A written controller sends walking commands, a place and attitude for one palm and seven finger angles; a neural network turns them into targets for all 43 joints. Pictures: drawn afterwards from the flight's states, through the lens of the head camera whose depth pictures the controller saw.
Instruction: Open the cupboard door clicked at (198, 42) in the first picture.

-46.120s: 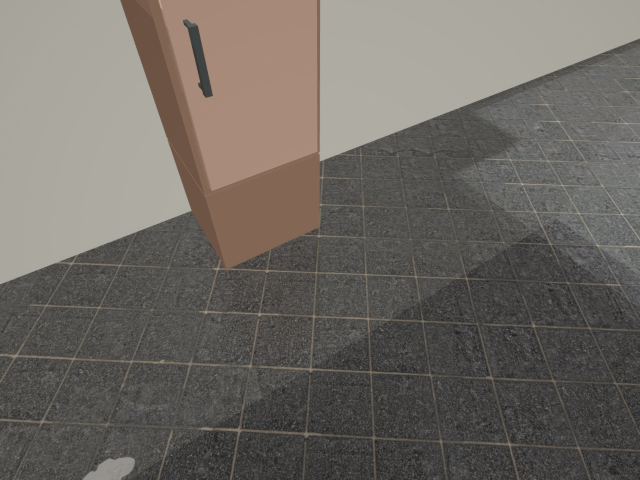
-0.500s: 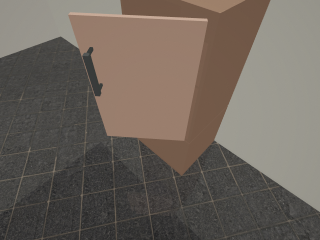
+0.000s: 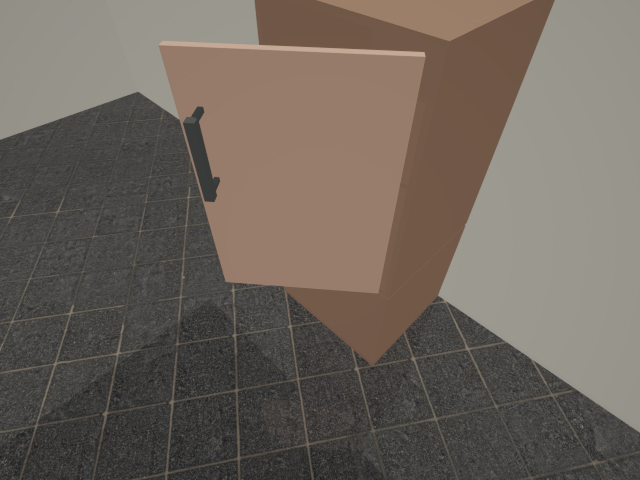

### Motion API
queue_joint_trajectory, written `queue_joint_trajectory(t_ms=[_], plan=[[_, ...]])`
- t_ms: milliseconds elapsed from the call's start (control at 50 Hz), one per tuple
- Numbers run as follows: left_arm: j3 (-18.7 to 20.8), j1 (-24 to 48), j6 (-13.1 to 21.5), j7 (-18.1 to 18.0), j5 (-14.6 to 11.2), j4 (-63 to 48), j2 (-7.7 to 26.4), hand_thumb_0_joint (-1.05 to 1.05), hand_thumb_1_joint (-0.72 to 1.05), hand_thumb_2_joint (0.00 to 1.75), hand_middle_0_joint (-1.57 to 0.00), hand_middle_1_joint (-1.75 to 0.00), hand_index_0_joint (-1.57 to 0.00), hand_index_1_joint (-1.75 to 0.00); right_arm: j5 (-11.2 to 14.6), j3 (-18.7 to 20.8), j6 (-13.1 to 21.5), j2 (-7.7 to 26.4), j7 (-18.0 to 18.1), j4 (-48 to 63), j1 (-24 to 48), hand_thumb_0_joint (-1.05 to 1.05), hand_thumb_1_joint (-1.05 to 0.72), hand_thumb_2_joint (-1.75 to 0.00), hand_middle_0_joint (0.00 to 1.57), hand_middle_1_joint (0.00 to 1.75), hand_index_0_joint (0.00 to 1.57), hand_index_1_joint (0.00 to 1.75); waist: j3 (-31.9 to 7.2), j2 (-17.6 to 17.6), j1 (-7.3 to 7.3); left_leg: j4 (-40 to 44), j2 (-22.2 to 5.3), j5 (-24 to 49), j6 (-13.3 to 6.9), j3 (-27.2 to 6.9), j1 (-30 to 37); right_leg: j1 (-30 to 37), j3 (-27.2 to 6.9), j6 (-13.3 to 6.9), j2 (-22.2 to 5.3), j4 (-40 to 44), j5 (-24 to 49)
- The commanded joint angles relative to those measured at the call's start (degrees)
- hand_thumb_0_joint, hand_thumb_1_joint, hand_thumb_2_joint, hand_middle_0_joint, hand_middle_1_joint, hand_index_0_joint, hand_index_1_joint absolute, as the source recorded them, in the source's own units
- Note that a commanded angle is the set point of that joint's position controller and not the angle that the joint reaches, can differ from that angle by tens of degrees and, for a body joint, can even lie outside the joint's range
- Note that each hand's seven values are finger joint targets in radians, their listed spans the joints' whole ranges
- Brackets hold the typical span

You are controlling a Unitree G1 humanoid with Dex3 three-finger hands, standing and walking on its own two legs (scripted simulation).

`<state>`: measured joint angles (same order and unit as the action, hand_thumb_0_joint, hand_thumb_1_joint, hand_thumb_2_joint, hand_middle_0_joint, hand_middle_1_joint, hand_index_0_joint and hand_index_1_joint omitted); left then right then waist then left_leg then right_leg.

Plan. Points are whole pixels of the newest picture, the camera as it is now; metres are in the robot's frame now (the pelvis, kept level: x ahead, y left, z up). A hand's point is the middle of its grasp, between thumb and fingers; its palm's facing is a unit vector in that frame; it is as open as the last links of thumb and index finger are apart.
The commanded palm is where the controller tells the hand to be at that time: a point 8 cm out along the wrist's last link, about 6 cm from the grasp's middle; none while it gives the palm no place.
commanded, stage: look again from close up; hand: left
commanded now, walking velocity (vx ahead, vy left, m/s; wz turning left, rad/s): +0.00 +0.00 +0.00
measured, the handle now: (204, 156) +0.61 +0.25 +0.07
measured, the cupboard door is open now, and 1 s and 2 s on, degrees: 39 39 39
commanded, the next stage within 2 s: shuffle to correct the standing spot in 0.32 s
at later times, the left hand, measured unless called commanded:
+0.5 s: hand out of the picture -0.06 +0.24 -0.17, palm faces +0.00 -0.98 -0.21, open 7.4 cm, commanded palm none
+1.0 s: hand out of the picture -0.04 +0.25 -0.17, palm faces +0.02 -0.99 -0.12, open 7.4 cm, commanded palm none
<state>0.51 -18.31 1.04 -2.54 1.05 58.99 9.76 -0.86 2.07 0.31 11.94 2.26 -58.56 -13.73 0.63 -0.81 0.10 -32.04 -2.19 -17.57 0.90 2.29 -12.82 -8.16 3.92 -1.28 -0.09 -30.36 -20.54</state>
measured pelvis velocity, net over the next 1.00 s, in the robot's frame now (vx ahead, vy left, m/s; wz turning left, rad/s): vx -0.04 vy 0.09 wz -0.04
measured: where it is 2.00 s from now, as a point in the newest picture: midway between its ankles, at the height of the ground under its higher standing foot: outside the picture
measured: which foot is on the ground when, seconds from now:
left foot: down 0.00-1.00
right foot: down 0.00-0.84, up 0.86-1.00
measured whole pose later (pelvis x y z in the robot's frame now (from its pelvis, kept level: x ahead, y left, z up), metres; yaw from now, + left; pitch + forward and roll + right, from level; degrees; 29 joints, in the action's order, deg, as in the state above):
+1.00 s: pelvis -0.04 +0.09 +0.01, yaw -3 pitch -2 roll -1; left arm 2.6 -20.3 -1.1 -0.1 1.7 60.3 7.0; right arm -1.2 1.2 2.8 6.4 1.6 -61.8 -23.4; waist -0.8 1.0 0.7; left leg -24.2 2.2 -13.9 -5.7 8.1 -8.9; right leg -27.9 2.5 -0.2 -4.5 -58.5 -15.8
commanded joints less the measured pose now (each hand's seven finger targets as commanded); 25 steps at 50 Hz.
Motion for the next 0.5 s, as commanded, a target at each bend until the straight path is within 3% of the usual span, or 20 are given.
queue_joint_trajectory(t_ms=[0,60,80,180,260,400,480], plan=[[1.6,-1.9,0.3,-0.4,0.1,-4.1,8.7,0.0,0.9,0.9,-0.2,-0.3,-0.2,-0.3,-0.2,1.1,0.7,5.6,0.0,3.8,-1.6,0.0,-0.9,-0.9,0.2,0.3,0.2,0.3,0.4,0.5,0.44,2.9,-3.4,23.1,-3.2,-1.8,2.7,-3.1,-5.4,-1.4,-6.1,2.6,31.8],[1.2,-1.8,-0.1,-0.1,0.1,-4.4,8.5,0.0,0.9,0.9,-0.2,-0.3,-0.2,-0.3,-0.3,0.8,0.7,6.0,-0.3,4.0,0.2,0.0,-0.9,-0.9,0.2,0.3,0.2,0.3,2.0,-1.5,-0.39,4.2,-4.2,22.4,-3.6,-2.9,2.0,-4.2,-5.5,-0.7,-5.4,5.1,21.3],[1.1,-1.4,-0.2,0.0,0.0,-4.3,8.9,0.0,0.9,0.9,-0.2,-0.3,-0.2,-0.3,-0.3,0.7,0.6,6.2,-0.4,4.1,0.4,0.0,-0.9,-0.9,0.2,0.3,0.2,0.3,2.5,-0.1,-0.21,5.1,-4.2,18.8,-3.5,-3.2,1.2,-4.6,-5.6,-0.5,-5.4,5.8,17.9],[0.8,0.3,-0.5,0.5,0.1,-4.7,9.4,0.0,0.9,0.9,-0.2,-0.3,-0.2,-0.3,-0.4,0.4,0.7,7.4,-1.0,4.6,1.3,0.0,-0.9,-0.9,0.2,0.3,0.2,0.3,4.6,-0.2,-0.17,10.1,-4.0,6.1,-3.5,-5.0,-2.0,-5.5,-6.2,0.0,-4.9,8.7,6.5],[0.7,-0.3,-0.8,0.7,0.3,-4.3,8.8,0.0,0.9,0.9,-0.2,-0.3,-0.2,-0.3,-0.4,0.4,0.6,7.4,-1.3,4.5,0.8,0.0,-0.9,-0.9,0.2,0.3,0.2,0.3,4.7,-1.1,-0.47,13.9,-4.2,-2.5,-3.6,-6.5,-4.2,-4.8,-5.0,0.4,-4.7,8.8,4.4],[0.5,-3.2,-1.1,0.7,0.5,-3.0,6.8,0.0,0.9,0.9,-0.2,-0.3,-0.2,-0.3,-0.3,0.6,0.4,7.1,-1.5,3.2,-1.3,0.0,-0.9,-0.9,0.2,0.3,0.2,0.3,4.1,-0.7,-0.71,18.4,-5.1,-10.1,-3.8,-8.9,-7.0,-3.6,-3.6,1.2,-4.3,7.5,3.7],[0.9,-7.4,-1.6,1.0,1.1,-1.3,5.1,0.0,0.9,0.9,-0.2,-0.3,-0.2,-0.3,-0.5,1.1,-0.9,7.6,-1.5,1.9,-3.1,0.0,-0.9,-0.9,0.2,0.3,0.2,0.3,3.1,-3.6,-1.2,21.2,-6.1,-23.9,-4.6,-10.4,-8.8,-3.2,-0.5,1.4,-2.0,4.1,-6.8]])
